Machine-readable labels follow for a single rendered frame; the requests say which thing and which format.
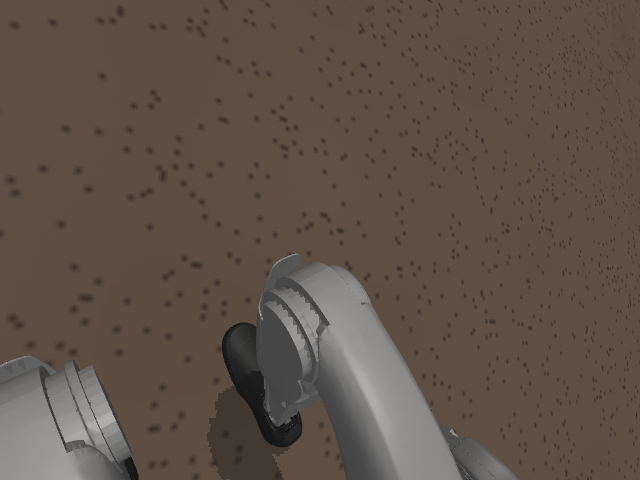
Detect right robot foot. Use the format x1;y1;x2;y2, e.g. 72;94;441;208
222;322;302;447

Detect right robot hand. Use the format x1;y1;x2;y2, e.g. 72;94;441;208
437;422;519;480

